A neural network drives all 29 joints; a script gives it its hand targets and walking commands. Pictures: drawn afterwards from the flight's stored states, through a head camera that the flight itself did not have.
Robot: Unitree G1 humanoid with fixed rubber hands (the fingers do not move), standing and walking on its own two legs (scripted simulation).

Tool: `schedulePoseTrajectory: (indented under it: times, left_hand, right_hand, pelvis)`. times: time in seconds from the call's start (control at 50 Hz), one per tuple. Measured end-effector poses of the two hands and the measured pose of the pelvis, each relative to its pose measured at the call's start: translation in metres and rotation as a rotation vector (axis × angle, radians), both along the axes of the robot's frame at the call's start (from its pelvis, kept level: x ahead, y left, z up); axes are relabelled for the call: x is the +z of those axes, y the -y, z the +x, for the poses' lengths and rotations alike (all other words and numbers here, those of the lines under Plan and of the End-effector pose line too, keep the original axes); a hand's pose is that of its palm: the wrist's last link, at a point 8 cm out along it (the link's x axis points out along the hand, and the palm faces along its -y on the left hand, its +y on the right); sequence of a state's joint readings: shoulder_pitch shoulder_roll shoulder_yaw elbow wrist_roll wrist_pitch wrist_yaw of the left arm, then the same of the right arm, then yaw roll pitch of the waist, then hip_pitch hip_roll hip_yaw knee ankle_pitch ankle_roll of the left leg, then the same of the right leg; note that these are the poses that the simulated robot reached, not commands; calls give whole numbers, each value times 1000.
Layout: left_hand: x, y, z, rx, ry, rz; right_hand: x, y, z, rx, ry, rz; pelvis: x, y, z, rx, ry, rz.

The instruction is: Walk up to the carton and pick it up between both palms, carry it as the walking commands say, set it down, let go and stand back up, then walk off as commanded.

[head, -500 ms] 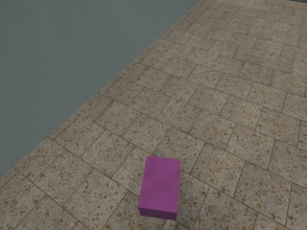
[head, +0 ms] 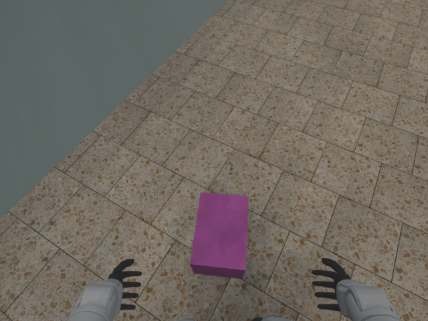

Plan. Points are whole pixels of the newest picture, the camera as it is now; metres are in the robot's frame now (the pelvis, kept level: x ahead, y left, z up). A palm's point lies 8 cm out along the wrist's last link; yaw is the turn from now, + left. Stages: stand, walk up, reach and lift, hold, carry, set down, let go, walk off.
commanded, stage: reach and lift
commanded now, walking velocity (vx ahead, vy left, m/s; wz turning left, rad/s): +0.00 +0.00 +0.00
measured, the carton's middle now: (221, 235) +0.46 +0.02 -0.66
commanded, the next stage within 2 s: none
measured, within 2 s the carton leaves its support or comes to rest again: neither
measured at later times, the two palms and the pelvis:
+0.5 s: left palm (127, 290) +0.19 +0.22 -0.15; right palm (330, 300) +0.17 -0.21 -0.16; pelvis -0.07 +0.00 -0.05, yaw -1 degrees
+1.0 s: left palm (145, 225) +0.34 +0.21 -0.18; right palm (307, 235) +0.32 -0.19 -0.19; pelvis -0.09 -0.01 -0.09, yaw +0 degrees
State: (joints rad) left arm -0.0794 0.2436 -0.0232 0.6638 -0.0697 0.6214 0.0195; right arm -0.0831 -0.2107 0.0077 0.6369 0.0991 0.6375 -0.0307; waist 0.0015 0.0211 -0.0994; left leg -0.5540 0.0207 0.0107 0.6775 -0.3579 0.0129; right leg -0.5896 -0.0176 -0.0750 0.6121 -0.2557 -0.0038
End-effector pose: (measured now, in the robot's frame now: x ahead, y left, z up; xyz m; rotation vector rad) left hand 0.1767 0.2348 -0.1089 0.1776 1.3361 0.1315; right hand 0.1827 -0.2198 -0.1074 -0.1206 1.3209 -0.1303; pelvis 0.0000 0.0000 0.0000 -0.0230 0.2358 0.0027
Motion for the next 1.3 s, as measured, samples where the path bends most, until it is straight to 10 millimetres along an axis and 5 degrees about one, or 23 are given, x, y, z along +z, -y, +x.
schedulePoseTrajectory:
  times: [0.18, 0.42, 0.78, 1.3]
  left_hand:
    - [-19, 10, -36, 10, 28, -46]
    - [-38, 13, -8, -33, 185, -51]
    - [-54, 24, 96, -40, 366, -77]
    - [-82, 21, 249, -46, 659, -91]
  right_hand:
    - [-24, -9, -58, -11, -15, 18]
    - [-44, -10, -27, 10, 158, 18]
    - [-58, -21, 78, -8, 345, -4]
    - [-91, -28, 221, -49, 650, 0]
  pelvis:
    - [-10, -1, -12, -17, -59, 17]
    - [-46, 1, -56, -18, -15, 19]
    - [-75, 8, -86, -19, -128, 27]
    - [-101, 0, -74, -13, -492, 22]
